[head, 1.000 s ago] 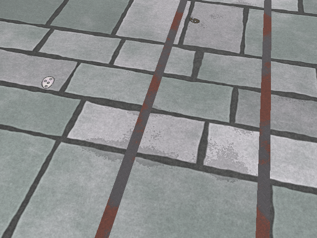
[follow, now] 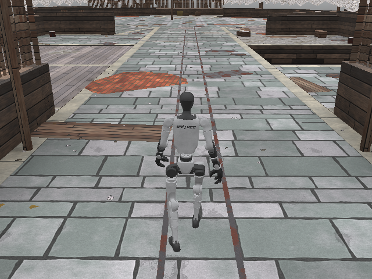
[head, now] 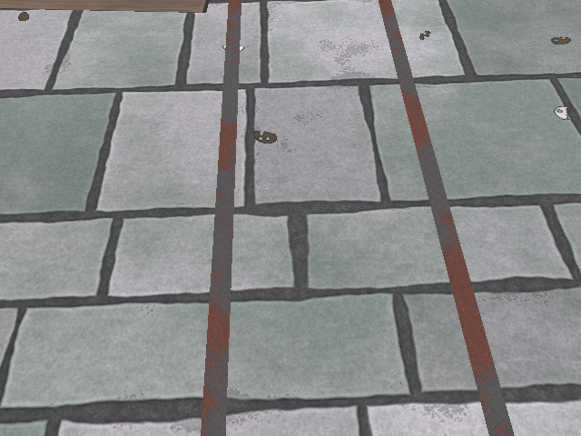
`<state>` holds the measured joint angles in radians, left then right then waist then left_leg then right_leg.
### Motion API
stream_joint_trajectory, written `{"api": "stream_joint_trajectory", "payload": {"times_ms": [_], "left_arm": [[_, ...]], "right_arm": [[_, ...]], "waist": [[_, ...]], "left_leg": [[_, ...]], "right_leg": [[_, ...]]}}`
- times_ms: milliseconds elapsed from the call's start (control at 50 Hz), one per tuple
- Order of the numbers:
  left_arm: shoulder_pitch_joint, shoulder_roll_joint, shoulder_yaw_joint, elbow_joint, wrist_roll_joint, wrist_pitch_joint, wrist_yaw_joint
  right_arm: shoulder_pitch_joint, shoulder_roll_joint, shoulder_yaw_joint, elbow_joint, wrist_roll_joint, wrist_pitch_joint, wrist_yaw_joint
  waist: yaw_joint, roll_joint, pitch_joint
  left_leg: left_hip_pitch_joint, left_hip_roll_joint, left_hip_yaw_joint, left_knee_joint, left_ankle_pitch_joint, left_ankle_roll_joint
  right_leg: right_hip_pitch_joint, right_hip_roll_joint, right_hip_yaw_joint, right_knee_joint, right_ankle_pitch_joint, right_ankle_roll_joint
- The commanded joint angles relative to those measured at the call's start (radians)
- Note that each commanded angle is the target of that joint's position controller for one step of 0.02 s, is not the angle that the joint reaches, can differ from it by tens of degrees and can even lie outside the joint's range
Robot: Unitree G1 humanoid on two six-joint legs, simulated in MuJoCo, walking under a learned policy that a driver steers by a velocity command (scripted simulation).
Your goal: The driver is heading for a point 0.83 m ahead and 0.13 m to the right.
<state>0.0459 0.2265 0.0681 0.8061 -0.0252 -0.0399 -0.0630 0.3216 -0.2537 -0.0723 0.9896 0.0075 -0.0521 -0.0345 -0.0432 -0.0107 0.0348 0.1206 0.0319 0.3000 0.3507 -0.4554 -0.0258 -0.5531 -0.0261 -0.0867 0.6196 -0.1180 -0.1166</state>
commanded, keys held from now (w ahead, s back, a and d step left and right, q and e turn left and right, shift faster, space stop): w+e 0.28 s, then w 0.72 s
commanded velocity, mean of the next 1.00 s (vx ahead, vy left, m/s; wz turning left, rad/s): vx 0.50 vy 0.00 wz -0.29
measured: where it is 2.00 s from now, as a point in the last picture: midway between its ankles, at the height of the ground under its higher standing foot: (350, 312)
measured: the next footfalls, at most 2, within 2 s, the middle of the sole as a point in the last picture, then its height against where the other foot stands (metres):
right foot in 0.02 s outside the picture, level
left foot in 0.50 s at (268, 422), level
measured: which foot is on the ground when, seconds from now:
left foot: down 0.00-0.02, up 0.04-0.48, down 0.50-1.00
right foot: up 0.00-0.00, down 0.02-0.52, up 0.54-1.00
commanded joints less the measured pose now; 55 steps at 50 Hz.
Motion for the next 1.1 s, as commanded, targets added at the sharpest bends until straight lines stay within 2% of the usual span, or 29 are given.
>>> {"api": "stream_joint_trajectory", "payload": {"times_ms": [20, 40, 60, 80, 100, 120, 140, 200, 240, 320, 420, 460, 480, 500, 520, 540, 560, 600, 620, 700, 800, 920, 960, 1000, 1020, 1040, 1060, 1080, 1100], "left_arm": [[0.337, 0.239, 0.099, 0.008, -0.005, 0.0, 0.021], [0.355, 0.336, 0.114, 0.019, -0.008, 0.003, 0.037], [0.383, 0.308, 0.096, -0.009, 0.009, -0.012, 0.034], [0.362, 0.24, 0.078, -0.006, 0.017, -0.023, 0.035], [0.297, 0.191, 0.065, -0.015, 0.009, -0.033, 0.036], [0.214, 0.16, 0.056, -0.035, 0.007, -0.037, 0.034], [0.168, 0.131, 0.044, -0.053, 0.012, -0.039, 0.038], [0.172, 0.167, 0.048, -0.065, 0.01, -0.041, 0.055], [0.202, 0.202, 0.058, -0.064, 0.008, -0.038, 0.07], [0.261, 0.194, 0.055, -0.054, 0.005, -0.026, 0.079], [0.335, 0.175, 0.046, -0.016, 0.007, -0.022, 0.078], [0.325, 0.187, 0.048, -0.016, 0.012, -0.016, 0.081], [0.31, 0.176, 0.043, -0.024, 0.013, -0.014, 0.081], [0.293, 0.146, 0.029, -0.04, 0.02, -0.016, 0.078], [0.399, 0.092, 0.012, -0.05, 0.015, -0.027, 0.078], [0.449, 0.091, 0.003, -0.04, -0.004, -0.038, 0.075], [0.364, 0.178, 0.021, -0.05, -0.016, -0.043, 0.073], [0.209, 0.174, 0.02, -0.09, 0.005, -0.046, 0.07], [0.206, 0.166, 0.025, -0.091, 0.016, -0.043, 0.071], [0.215, 0.108, 0.013, -0.094, 0.019, -0.032, 0.071], [0.058, 0.076, -0.005, -0.134, 0.02, -0.041, 0.062], [-0.097, 0.089, -0.009, -0.189, 0.005, -0.053, 0.033], [-0.081, 0.111, -0.002, -0.193, 0.005, -0.059, 0.025], [0.097, 0.168, 0.028, -0.143, 0.013, -0.061, 0.03], [0.273, 0.225, 0.05, -0.1, 0.023, -0.06, 0.04], [0.392, 0.327, 0.074, -0.081, 0.038, -0.051, 0.047], [0.406, 0.272, 0.056, -0.072, 0.026, -0.043, 0.046], [0.331, 0.222, 0.035, -0.082, 0.025, -0.041, 0.047], [0.253, 0.192, 0.023, -0.095, 0.027, -0.039, 0.047]], "right_arm": [[-0.062, -0.211, -0.039, -0.083, 0.005, -0.001, -0.01], [0.004, -0.054, 0.002, -0.13, -0.032, -0.026, 0.008], [-0.042, -0.081, 0.009, -0.166, 0.008, -0.078, 0.026], [-0.152, -0.126, -0.004, -0.196, 0.044, -0.108, 0.038], [-0.17, -0.128, -0.001, -0.199, 0.042, -0.121, 0.038], [-0.169, -0.132, -0.009, -0.185, 0.015, -0.119, 0.03], [-0.153, -0.15, -0.02, -0.181, 0.0, -0.106, 0.027], [-0.152, -0.12, -0.02, -0.201, -0.017, -0.068, 0.025], [-0.23, -0.097, -0.011, -0.233, -0.024, -0.06, 0.021], [-0.357, -0.066, 0.007, -0.268, -0.012, -0.066, 0.036], [-0.405, -0.116, -0.001, -0.298, -0.003, -0.084, 0.058], [-0.349, -0.139, -0.009, -0.29, -0.003, -0.093, 0.061], [-0.257, -0.162, -0.023, -0.263, -0.009, -0.097, 0.058], [-0.113, -0.201, -0.037, -0.238, -0.023, -0.101, 0.054], [0.037, -0.283, -0.059, -0.214, -0.035, -0.096, 0.053], [0.1, -0.255, -0.057, -0.17, -0.009, -0.083, 0.064], [0.049, -0.179, -0.034, -0.184, 0.012, -0.078, 0.065], [-0.076, -0.127, -0.012, -0.209, -0.009, -0.062, 0.063], [-0.105, -0.106, -0.003, -0.213, -0.017, -0.064, 0.062], [-0.084, -0.133, -0.007, -0.19, -0.01, -0.07, 0.057], [-0.021, -0.17, -0.015, -0.161, 0.006, -0.054, 0.041], [0.079, -0.185, -0.017, -0.112, 0.016, -0.028, 0.038], [0.074, -0.201, -0.022, -0.106, 0.017, -0.016, 0.033], [0.043, -0.205, -0.02, -0.112, 0.019, -0.008, 0.029], [0.032, -0.173, -0.006, -0.131, 0.006, -0.009, 0.026], [0.121, -0.077, 0.026, -0.161, -0.006, -0.029, 0.03], [0.121, -0.09, 0.026, -0.145, -0.001, -0.05, 0.036], [0.051, -0.172, 0.003, -0.163, 0.022, -0.059, 0.041], [-0.004, -0.171, 0.004, -0.175, 0.024, -0.058, 0.041]], "waist": [[0.235, 0.047, -0.194], [0.131, -0.217, -0.251], [0.148, -0.168, -0.399], [0.176, -0.103, -0.29], [0.137, -0.036, -0.193], [0.087, 0.023, -0.131], [0.052, 0.023, -0.108], [0.017, 0.012, -0.073], [0.037, -0.004, -0.047], [0.103, -0.064, -0.036], [0.123, -0.092, -0.025], [0.084, -0.117, -0.031], [0.035, -0.111, -0.077], [-0.031, -0.076, -0.198], [-0.032, 0.12, -0.358], [-0.032, 0.33, -0.398], [-0.048, 0.194, -0.245], [-0.015, 0.057, -0.056], [0.014, 0.068, -0.037], [0.041, 0.101, -0.04], [-0.005, 0.079, -0.022], [-0.048, 0.088, 0.021], [-0.02, 0.103, 0.008], [0.086, 0.099, -0.101], [0.159, 0.066, -0.23], [0.151, -0.149, -0.382], [0.154, -0.243, -0.443], [0.147, -0.163, -0.292], [0.114, -0.103, -0.198]], "left_leg": [[-0.243, 0.197, -0.045, 0.578, 1.03, 0.063], [-0.69, 0.002, -0.094, 0.938, 0.055, 0.002], [-0.862, -0.089, -0.347, 1.111, -0.157, 0.006], [-0.966, -0.025, -0.401, 1.098, -0.071, 0.036], [-0.951, 0.025, -0.396, 1.004, 0.021, 0.054], [-0.877, 0.06, -0.389, 0.908, 0.07, 0.048], [-0.797, 0.082, -0.391, 0.847, 0.1, 0.038], [-0.727, 0.089, -0.366, 0.699, 0.144, -0.01], [-0.727, 0.069, -0.344, 0.551, 0.259, -0.036], [-0.626, 0.003, -0.316, 0.248, 0.553, -0.035], [-0.638, 0.001, -0.341, 0.141, 0.502, 0.02], [-0.581, -0.013, -0.32, 0.114, 0.421, 0.057], [-0.46, -0.031, -0.301, 0.087, 0.421, 0.086], [-0.233, 0.056, -0.38, 0.129, 0.458, 0.143], [0.139, 0.262, -0.716, 0.129, 0.385, 0.281], [0.252, 0.375, -1.063, -0.03, 0.143, 0.359], [0.157, 0.348, -1.015, -0.062, -0.036, 0.313], [-0.122, 0.264, -0.77, -0.109, 0.087, 0.261], [-0.197, 0.232, -0.705, -0.13, 0.177, 0.25], [-0.274, 0.189, -0.554, -0.194, 0.402, 0.264], [-0.259, 0.146, -0.414, -0.215, 0.506, 0.23], [-0.133, 0.201, -0.416, -0.157, 0.517, 0.211], [-0.082, 0.225, -0.422, -0.104, 0.607, 0.194], [-0.104, 0.175, -0.366, 0.101, 0.879, 0.157], [-0.25, 0.129, -0.327, 0.327, 0.794, 0.122], [-0.659, -0.018, -0.261, 0.723, 0.398, 0.048], [-0.806, -0.071, -0.378, 0.888, -0.13, 0.036], [-0.876, -0.015, -0.403, 0.963, -0.108, 0.038], [-0.855, 0.028, -0.37, 0.939, -0.04, 0.036]], "right_leg": [[0.538, 0.047, 0.068, -0.094, -0.014, -0.103], [0.861, -0.204, 0.568, -0.133, -0.06, -0.255], [0.988, -0.322, 0.946, -0.3, -0.151, -0.361], [0.939, -0.289, 0.807, -0.327, -0.095, -0.297], [0.797, -0.242, 0.654, -0.321, -0.022, -0.251], [0.637, -0.199, 0.554, -0.331, 0.07, -0.217], [0.53, -0.17, 0.489, -0.352, 0.152, -0.203], [0.378, -0.143, 0.42, -0.395, 0.251, -0.203], [0.322, -0.109, 0.367, -0.406, 0.257, -0.184], [0.28, -0.049, 0.3, -0.387, 0.133, -0.111], [0.452, -0.137, 0.396, -0.296, 0.089, -0.089], [0.5, -0.154, 0.416, -0.233, 0.206, -0.071], [0.503, -0.115, 0.392, -0.139, 0.347, -0.052], [0.424, -0.063, 0.345, 0.064, 0.342, -0.022], [0.12, 0.066, 0.245, 0.417, 0.07, 0.052], [-0.116, 0.124, 0.238, 0.627, -0.451, 0.082], [-0.227, 0.062, 0.28, 0.709, -0.418, 0.073], [-0.215, -0.025, 0.204, 0.634, -0.266, 0.067], [-0.168, -0.06, 0.201, 0.565, -0.219, 0.067], [-0.114, -0.094, 0.158, 0.407, -0.139, 0.095], [-0.085, -0.076, 0.118, 0.089, 0.123, 0.12], [-0.068, -0.032, 0.095, -0.085, 0.127, 0.096], [-0.02, -0.018, 0.09, -0.121, 0.057, 0.069], [0.253, 0.03, 0.046, -0.172, 0.059, 0.022], [0.538, -0.054, 0.127, -0.122, 0.101, -0.029], [0.942, -0.31, 0.534, -0.131, 0.014, -0.174], [0.969, -0.388, 0.791, -0.263, 0.036, -0.228], [0.841, -0.355, 0.65, -0.267, 0.125, -0.189], [0.689, -0.314, 0.493, -0.265, 0.302, -0.162]]}}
